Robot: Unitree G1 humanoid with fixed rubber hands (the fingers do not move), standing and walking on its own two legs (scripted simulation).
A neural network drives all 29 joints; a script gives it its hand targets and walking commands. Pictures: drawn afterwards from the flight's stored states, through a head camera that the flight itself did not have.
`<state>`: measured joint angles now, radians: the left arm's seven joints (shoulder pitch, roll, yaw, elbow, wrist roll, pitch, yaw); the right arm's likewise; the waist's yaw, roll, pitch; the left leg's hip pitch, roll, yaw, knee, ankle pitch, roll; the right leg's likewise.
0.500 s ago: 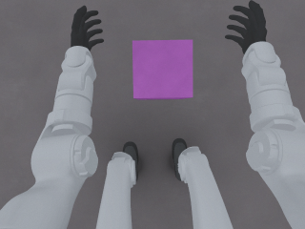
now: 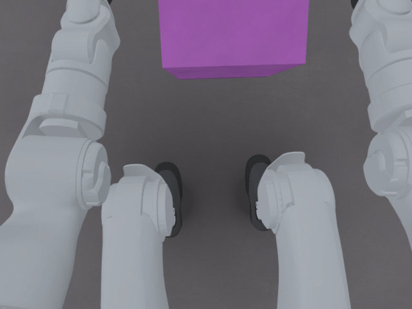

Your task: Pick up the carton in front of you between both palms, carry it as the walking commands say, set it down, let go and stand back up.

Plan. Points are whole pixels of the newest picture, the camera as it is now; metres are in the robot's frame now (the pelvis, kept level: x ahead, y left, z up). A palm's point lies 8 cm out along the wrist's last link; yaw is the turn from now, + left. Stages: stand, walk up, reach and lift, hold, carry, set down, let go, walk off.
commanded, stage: reach and lift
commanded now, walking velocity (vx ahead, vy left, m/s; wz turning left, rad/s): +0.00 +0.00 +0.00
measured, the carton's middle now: (226, 17) +0.56 -0.05 -0.28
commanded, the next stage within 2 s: none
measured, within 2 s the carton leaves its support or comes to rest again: leaves its support in 1.08 s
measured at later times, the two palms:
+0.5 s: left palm (120, 1) +0.58 +0.12 -0.21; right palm out of the picture +0.55 -0.23 -0.21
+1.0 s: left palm (132, 3) +0.57 +0.10 -0.21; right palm out of the picture +0.55 -0.21 -0.21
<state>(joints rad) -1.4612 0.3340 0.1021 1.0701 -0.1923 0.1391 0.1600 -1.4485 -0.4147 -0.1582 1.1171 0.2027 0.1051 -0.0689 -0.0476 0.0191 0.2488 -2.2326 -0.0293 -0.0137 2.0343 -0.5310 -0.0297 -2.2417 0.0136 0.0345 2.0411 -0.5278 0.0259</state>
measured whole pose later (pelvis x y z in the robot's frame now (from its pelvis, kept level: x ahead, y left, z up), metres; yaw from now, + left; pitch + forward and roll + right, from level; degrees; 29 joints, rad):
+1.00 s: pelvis +0.00 +0.00 -0.05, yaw +1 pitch +35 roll +1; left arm -1.53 0.24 0.23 1.03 -0.06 0.18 0.12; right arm -1.52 -0.34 -0.21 1.06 0.10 0.17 -0.04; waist -0.06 0.03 0.43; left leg -2.26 -0.05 -0.03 2.22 -0.58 -0.05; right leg -2.26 0.00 0.02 2.24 -0.59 0.01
